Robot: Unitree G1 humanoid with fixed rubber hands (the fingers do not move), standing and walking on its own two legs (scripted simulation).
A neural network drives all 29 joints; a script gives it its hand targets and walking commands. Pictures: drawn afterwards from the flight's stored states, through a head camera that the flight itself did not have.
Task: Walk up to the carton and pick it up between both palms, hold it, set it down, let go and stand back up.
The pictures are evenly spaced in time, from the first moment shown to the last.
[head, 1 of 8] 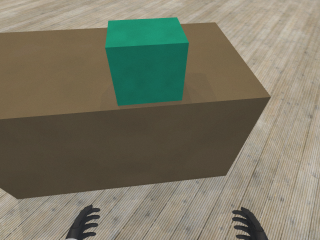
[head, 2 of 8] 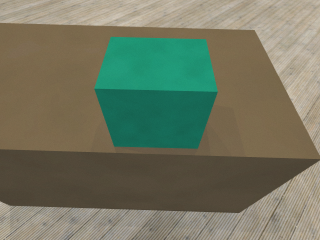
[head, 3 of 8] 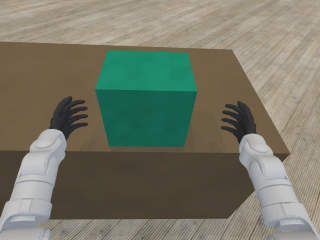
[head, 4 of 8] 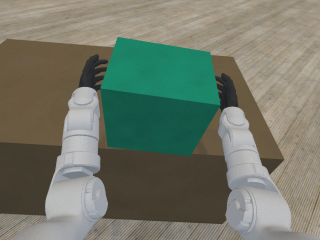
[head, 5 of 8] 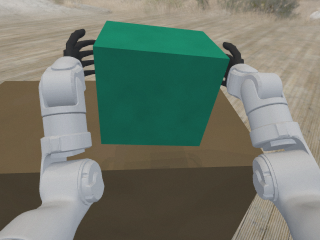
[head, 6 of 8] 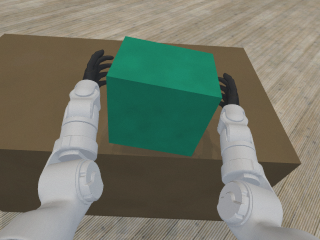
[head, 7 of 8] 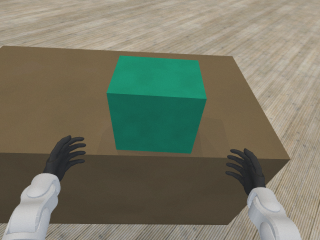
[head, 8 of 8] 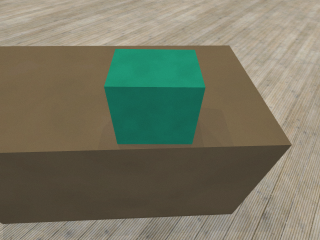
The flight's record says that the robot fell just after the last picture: no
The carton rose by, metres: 0.20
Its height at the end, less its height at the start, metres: +0.00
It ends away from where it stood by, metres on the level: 0.02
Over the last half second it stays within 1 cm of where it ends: yes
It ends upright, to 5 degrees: yes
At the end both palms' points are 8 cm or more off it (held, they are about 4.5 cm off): yes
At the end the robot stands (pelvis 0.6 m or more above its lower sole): yes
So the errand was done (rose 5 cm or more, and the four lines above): yes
